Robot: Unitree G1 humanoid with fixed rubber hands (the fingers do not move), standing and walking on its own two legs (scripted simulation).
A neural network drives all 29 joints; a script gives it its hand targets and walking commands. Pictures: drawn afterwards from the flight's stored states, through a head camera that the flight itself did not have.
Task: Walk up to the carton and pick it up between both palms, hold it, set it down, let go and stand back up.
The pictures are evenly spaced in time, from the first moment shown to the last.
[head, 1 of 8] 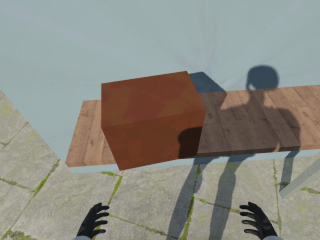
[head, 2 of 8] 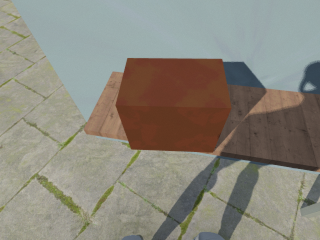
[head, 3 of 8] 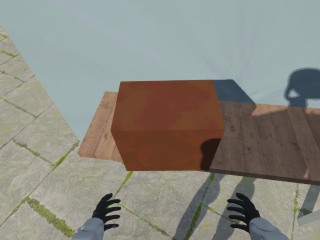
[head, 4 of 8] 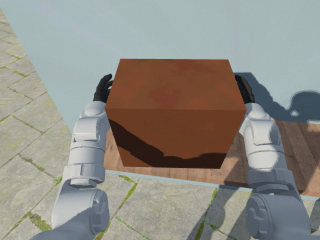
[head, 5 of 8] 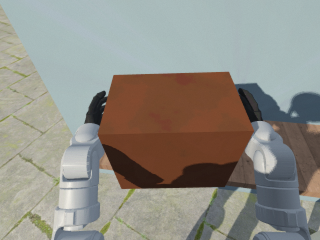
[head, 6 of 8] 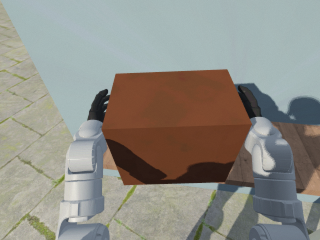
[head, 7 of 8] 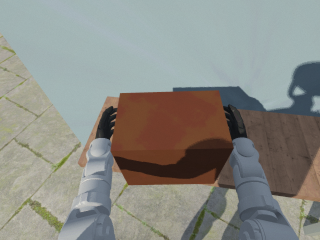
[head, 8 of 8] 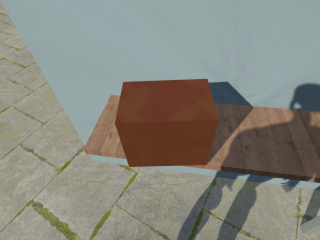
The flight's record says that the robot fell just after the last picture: no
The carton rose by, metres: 0.15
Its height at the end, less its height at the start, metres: +0.00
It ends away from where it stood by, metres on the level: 0.01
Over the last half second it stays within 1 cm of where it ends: yes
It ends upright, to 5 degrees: yes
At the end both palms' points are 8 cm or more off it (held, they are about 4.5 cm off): yes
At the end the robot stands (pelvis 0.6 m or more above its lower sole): yes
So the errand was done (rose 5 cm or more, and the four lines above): yes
